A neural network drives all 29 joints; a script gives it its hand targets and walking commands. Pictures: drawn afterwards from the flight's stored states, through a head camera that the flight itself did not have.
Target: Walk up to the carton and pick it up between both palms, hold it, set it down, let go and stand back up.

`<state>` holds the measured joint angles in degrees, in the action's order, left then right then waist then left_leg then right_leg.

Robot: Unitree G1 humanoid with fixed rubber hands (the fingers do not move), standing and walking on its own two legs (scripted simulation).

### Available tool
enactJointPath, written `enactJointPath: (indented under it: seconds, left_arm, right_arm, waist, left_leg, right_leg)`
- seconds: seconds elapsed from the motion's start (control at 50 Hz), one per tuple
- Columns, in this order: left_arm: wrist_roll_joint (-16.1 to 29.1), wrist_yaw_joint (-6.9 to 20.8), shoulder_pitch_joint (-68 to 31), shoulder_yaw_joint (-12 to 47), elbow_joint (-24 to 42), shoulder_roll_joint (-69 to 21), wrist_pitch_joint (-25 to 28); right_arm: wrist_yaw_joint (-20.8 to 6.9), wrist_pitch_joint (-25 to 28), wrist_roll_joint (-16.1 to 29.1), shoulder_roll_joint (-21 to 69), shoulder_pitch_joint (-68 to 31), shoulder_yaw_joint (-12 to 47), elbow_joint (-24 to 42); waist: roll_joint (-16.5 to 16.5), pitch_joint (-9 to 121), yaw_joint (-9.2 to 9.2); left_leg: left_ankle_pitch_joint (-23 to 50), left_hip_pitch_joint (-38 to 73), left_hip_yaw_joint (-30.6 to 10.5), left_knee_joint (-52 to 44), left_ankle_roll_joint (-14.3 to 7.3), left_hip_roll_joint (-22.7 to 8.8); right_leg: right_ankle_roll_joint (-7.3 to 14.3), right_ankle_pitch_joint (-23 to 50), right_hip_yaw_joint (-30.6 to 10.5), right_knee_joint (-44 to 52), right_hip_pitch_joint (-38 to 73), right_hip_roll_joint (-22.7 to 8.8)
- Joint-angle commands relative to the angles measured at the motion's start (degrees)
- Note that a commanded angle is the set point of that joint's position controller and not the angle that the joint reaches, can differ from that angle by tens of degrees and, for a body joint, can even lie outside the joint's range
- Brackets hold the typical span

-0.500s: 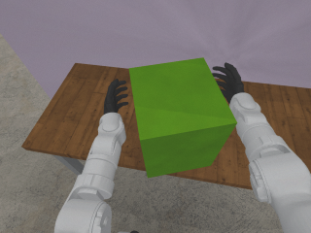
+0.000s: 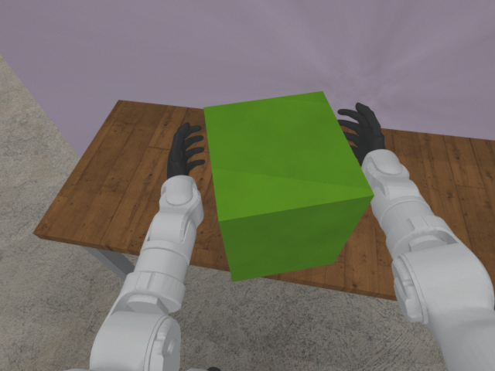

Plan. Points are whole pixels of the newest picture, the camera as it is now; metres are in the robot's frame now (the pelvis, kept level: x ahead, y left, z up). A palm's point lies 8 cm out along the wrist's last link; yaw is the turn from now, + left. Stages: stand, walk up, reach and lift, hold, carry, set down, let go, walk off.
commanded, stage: reach and lift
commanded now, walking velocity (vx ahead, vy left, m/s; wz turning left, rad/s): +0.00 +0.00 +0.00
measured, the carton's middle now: (274, 193) +0.40 +0.04 +0.02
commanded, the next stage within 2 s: none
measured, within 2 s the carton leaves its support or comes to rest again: leaves its support in 1.22 s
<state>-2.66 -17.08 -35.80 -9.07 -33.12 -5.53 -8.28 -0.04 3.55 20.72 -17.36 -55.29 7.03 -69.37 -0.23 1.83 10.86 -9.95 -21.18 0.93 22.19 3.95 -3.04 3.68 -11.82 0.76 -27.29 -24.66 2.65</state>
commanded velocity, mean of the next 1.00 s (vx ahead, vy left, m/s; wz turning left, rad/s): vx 0.00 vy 0.00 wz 0.00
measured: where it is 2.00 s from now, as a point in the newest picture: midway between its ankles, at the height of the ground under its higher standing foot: outside the picture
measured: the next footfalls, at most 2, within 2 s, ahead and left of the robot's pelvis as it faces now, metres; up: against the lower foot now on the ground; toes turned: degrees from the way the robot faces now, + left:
none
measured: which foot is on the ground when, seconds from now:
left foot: down 0.00-1.00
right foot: down 0.00-1.00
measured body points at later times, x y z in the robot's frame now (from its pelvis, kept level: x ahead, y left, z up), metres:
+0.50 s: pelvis +0.00 +0.00 +0.00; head +0.06 -0.01 +0.45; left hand +0.38 +0.19 +0.08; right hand +0.48 -0.10 +0.08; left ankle +0.00 +0.17 -0.74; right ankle +0.01 -0.07 -0.74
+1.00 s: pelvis +0.00 +0.00 +0.00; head +0.05 -0.01 +0.45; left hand +0.38 +0.19 +0.08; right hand +0.48 -0.09 +0.08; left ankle +0.00 +0.17 -0.74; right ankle +0.01 -0.07 -0.74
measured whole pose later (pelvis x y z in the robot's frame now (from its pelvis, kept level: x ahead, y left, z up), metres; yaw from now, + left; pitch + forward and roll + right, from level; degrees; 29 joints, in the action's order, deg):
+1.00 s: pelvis +0.00 +0.00 +0.00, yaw +0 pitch +9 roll +2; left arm -3.1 -17.4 -36.7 -11.2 -35.6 -6.0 -7.0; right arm 2.4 2.3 18.5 -14.1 -55.3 5.7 -68.8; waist -0.2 2.5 10.7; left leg -10.0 -21.3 0.9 22.5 4.0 -3.2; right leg 3.8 -11.6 0.8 -27.3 -24.6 2.8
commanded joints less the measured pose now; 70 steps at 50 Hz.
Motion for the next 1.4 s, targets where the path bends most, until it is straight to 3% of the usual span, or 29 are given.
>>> enactJointPath:
  seconds: [0.0, 0.02, 0.04, 0.06, 0.18, 0.26, 0.34, 0.4, 0.42, 0.44, 0.76, 0.78, 0.8, 0.84, 0.88, 0.9, 0.92, 0.94, 0.96, 0.98, 1.0, 1.08, 1.12, 1.16, 1.18, 1.24, 1.28, 1.34, 1.38]
  left_arm:
    - [-5.0, 1.1, -22.7, -2.3, 4.5, -8.9, 3.1]
    - [-4.1, 1.0, -23.8, -0.6, 6.4, -9.2, 3.6]
    - [-4.6, 0.9, -21.6, -1.3, 4.1, -8.6, 3.6]
    - [-4.9, 0.9, -25.1, -1.3, 7.5, -8.9, 3.9]
    - [-4.0, 0.3, -24.2, 0.0, 4.8, -9.9, 3.8]
    - [-4.4, 0.2, -24.7, 0.1, 5.8, -10.5, 3.4]
    - [-4.3, -0.4, -24.8, -0.1, 5.0, -10.1, 2.9]
    - [-4.2, 0.1, -24.7, -0.1, 3.6, -11.1, 3.3]
    - [-4.9, 0.1, -23.7, -0.4, 3.6, -10.3, 2.9]
    - [-4.3, -0.1, -24.6, 0.3, 4.8, -11.1, 2.9]
    - [-4.3, -0.5, -24.8, 1.7, 5.0, -13.0, 3.9]
    - [-4.6, 0.0, -25.1, 0.9, 5.8, -12.4, 4.1]
    - [-4.1, 0.1, -25.3, 2.1, 6.2, -13.9, 4.1]
    - [-4.7, 0.7, -26.1, 0.5, 6.4, -12.8, 4.2]
    - [-4.7, 0.6, -25.8, 0.8, 5.4, -13.5, 4.1]
    - [-3.6, 0.8, -27.9, 3.7, 8.2, -16.0, 5.1]
    - [-4.3, 1.0, -25.0, 3.0, 5.1, -15.9, 5.0]
    - [-4.9, 1.3, -26.5, 3.7, 9.0, -15.9, 4.6]
    - [-5.4, 1.2, -25.8, 4.1, 7.2, -15.9, 3.9]
    - [-5.2, 1.3, -24.8, 4.1, 8.1, -15.0, 4.0]
    - [-5.1, 1.6, -26.5, 4.7, 9.7, -16.2, 3.8]
    - [-4.0, 4.4, -29.9, 10.4, 10.2, -27.6, 3.0]
    - [-5.2, 7.4, -34.0, 13.7, 9.8, -36.7, 2.2]
    - [-6.0, 8.8, -36.4, 14.8, 11.4, -37.6, 1.7]
    - [-6.2, 9.1, -34.3, 16.3, 11.5, -38.4, 0.9]
    - [-4.9, 9.2, -34.8, 18.3, 15.4, -38.3, 0.6]
    - [-5.5, 9.8, -32.0, 16.7, 12.5, -36.4, -1.2]
    - [-4.6, 10.3, -35.1, 18.7, 14.9, -37.4, -1.5]
    - [-5.0, 10.8, -32.5, 17.4, 13.9, -36.3, -2.8]
  right_arm:
    - [0.5, 0.6, -8.4, 5.4, -23.5, -3.2, 9.3]
    - [0.8, 1.5, -8.8, 4.5, -25.7, -3.7, 12.6]
    - [0.9, 0.7, -8.4, 4.7, -23.0, -3.1, 8.4]
    - [0.8, 1.3, -8.4, 5.0, -25.2, -3.7, 10.5]
    - [1.2, 0.6, -9.1, 5.1, -25.5, -4.1, 10.3]
    - [1.6, 0.5, -9.2, 5.0, -25.1, -4.9, 10.0]
    - [1.8, 0.3, -9.0, 6.1, -25.3, -4.5, 10.6]
    - [1.6, 0.1, -9.3, 7.3, -25.8, -3.6, 11.6]
    - [1.9, -0.1, -9.1, 6.8, -26.1, -4.1, 10.3]
    - [1.9, -0.1, -9.5, 6.6, -25.7, -4.6, 9.2]
    - [2.6, 0.9, -10.0, 9.7, -26.4, -3.3, 13.7]
    - [2.5, 0.5, -9.8, 11.2, -25.5, -2.9, 13.7]
    - [2.7, 1.0, -9.9, 11.4, -25.6, -2.4, 13.9]
    - [2.9, 0.7, -10.6, 12.7, -26.4, -2.4, 14.4]
    - [3.1, 1.2, -10.9, 11.5, -25.5, -2.0, 14.7]
    - [2.4, 2.1, -10.3, 14.3, -28.5, -0.3, 18.0]
    - [2.7, 1.4, -10.2, 15.2, -25.9, 0.1, 15.3]
    - [3.0, 1.4, -10.1, 16.2, -24.8, 0.8, 16.4]
    - [3.2, 1.2, -10.6, 14.3, -24.5, -0.6, 15.6]
    - [3.4, 0.6, -10.2, 15.1, -22.8, 0.7, 15.8]
    - [3.2, 0.6, -11.4, 15.3, -22.6, -0.7, 15.0]
    - [0.9, -0.1, -12.3, 29.5, -25.8, 2.9, 21.0]
    - [-1.0, -0.7, -15.0, 41.6, -27.3, 4.4, 22.4]
    - [-2.2, -1.2, -16.3, 45.3, -26.6, 4.4, 21.6]
    - [-2.2, -1.8, -16.3, 45.3, -23.0, 3.2, 19.6]
    - [-2.7, -2.4, -14.8, 47.8, -22.9, 6.0, 22.1]
    - [-2.1, -3.5, -13.1, 47.7, -22.4, 7.3, 22.7]
    - [-2.2, -4.0, -11.6, 49.1, -26.3, 8.3, 28.0]
    - [-1.7, -5.3, -10.6, 49.4, -24.2, 8.8, 26.6]
  waist:
    - [-5.5, 32.1, 0.24]
    - [-5.0, 36.9, 0.0]
    - [-4.8, 32.4, -0.1]
    - [-4.2, 36.0, -0.07]
    - [-4.5, 34.4, -1.18]
    - [-2.2, 35.0, -1.4]
    - [-2.6, 33.5, -0.52]
    - [-4.8, 34.3, -0.57]
    - [-2.7, 33.8, 0.24]
    - [-2.0, 33.2, -1.27]
    - [-2.4, 37.2, -0.65]
    - [-4.0, 36.7, -0.24]
    - [-3.3, 37.5, -1.59]
    - [-3.8, 36.7, -0.26]
    - [-3.2, 36.1, -0.75]
    - [-3.5, 40.8, -0.4]
    - [-4.1, 38.0, -0.59]
    - [-2.7, 39.2, -0.49]
    - [-3.2, 37.8, -2.05]
    - [-3.2, 37.7, -1.24]
    - [-2.3, 37.5, -2.56]
    - [-2.6, 40.6, -2.67]
    - [-2.4, 40.8, -4.82]
    - [-1.6, 41.0, -4.44]
    - [-0.6, 41.2, -6.35]
    - [0.3, 43.2, -4.82]
    - [-1.6, 38.9, -4.1]
    - [-2.2, 40.7, -5.06]
    - [-2.5, 37.5, -4.04]
  left_leg:
    - [22.6, 6.4, 2.2, 3.4, -1.6, 1.5]
    - [23.4, 6.4, 1.7, 3.8, -1.5, 1.4]
    - [22.2, 5.9, 1.4, 3.9, -1.7, 1.5]
    - [22.6, 6.4, 1.7, 3.8, -1.3, 1.3]
    - [21.1, 6.5, 1.0, 4.0, -1.8, 1.3]
    - [25.3, 9.0, 0.8, 4.6, -0.8, 0.8]
    - [21.4, 7.5, 1.2, 4.3, -1.3, 1.1]
    - [21.6, 7.0, 1.2, 3.9, -1.7, 1.2]
    - [21.8, 7.4, 1.1, 3.9, -1.7, 1.1]
    - [23.8, 8.2, 0.8, 4.1, -1.0, 1.1]
    - [25.6, 9.8, 0.5, 5.5, -0.8, 0.9]
    - [25.9, 8.2, 0.8, 5.5, -1.2, 1.2]
    - [25.6, 8.5, 0.4, 5.0, -1.0, 1.5]
    - [26.0, 8.9, 1.0, 5.2, -1.5, 1.5]
    - [24.7, 9.9, 0.6, 4.7, -1.4, 1.3]
    - [28.1, 11.0, 0.5, 5.3, -1.1, 1.2]
    - [27.5, 10.9, 0.1, 5.8, -1.2, 1.3]
    - [27.5, 11.1, 0.5, 5.5, -1.0, 1.4]
    - [26.7, 11.4, 0.1, 5.1, -0.8, 1.4]
    - [26.8, 11.1, 0.2, 5.0, -1.0, 1.3]
    - [26.2, 12.2, -0.2, 4.7, -0.7, 1.2]
    - [28.1, 15.1, -0.4, 4.5, -1.0, 1.8]
    - [25.9, 15.3, -1.1, 3.6, -0.9, 2.1]
    - [24.0, 14.8, -1.0, 2.1, -0.8, 2.5]
    - [24.7, 16.0, -1.2, 2.2, -0.2, 2.3]
    - [27.3, 16.3, -1.0, 2.6, -0.1, 2.9]
    - [25.9, 15.7, -1.1, 2.2, -0.3, 3.4]
    - [25.3, 13.9, -1.5, 2.1, -0.3, 3.3]
    - [23.7, 14.2, -1.6, 1.7, -0.9, 3.6]
  right_leg:
    - [-1.8, 18.0, -1.3, 8.0, 11.6, 0.9]
    - [-1.8, 20.3, -1.3, 7.3, 13.1, 0.8]
    - [-2.0, 19.0, -1.3, 7.3, 11.8, 0.6]
    - [-2.2, 18.0, -1.2, 7.4, 12.0, 1.1]
    - [-1.4, 15.5, -1.0, 7.9, 11.1, 0.8]
    - [-1.1, 16.5, -0.6, 7.9, 9.2, 1.5]
    - [-1.0, 12.3, -0.9, 8.6, 8.5, 1.0]
    - [-1.8, 15.2, -1.3, 8.1, 10.4, 1.0]
    - [-1.1, 14.6, -1.3, 8.6, 10.5, 0.3]
    - [-0.7, 15.5, -0.6, 8.5, 9.4, 0.9]
    - [-0.5, 18.2, -0.6, 8.0, 10.7, 1.2]
    - [-0.9, 19.7, -1.0, 7.9, 11.8, 0.8]
    - [-1.2, 21.4, -0.8, 7.5, 12.4, 0.6]
    - [-1.3, 21.4, -1.2, 7.8, 13.1, 0.5]
    - [-0.9, 18.7, -0.3, 8.0, 12.7, 0.8]
    - [-1.2, 22.3, 0.0, 7.1, 13.5, 1.1]
    - [-0.9, 22.8, -0.7, 7.1, 13.4, 1.1]
    - [-0.9, 24.2, -0.7, 7.4, 15.7, 1.1]
    - [-0.9, 23.5, -0.2, 7.6, 15.0, 1.6]
    - [-1.0, 23.6, -0.6, 7.6, 16.0, 1.4]
    - [-0.6, 22.6, -0.2, 8.1, 15.4, 1.3]
    - [-0.6, 21.9, 0.3, 9.0, 15.2, 2.2]
    - [-1.0, 23.2, 0.2, 9.3, 18.3, 1.5]
    - [-1.5, 22.8, 0.3, 9.9, 20.2, 1.3]
    - [-1.5, 23.8, 0.6, 9.6, 21.4, 1.1]
    - [-2.2, 26.3, 0.5, 8.9, 23.1, 1.3]
    - [-2.9, 27.9, 0.3, 9.0, 24.5, 1.4]
    - [-3.8, 29.9, 0.8, 7.9, 27.1, 1.0]
    - [-3.9, 29.3, -0.5, 8.4, 28.0, 0.4]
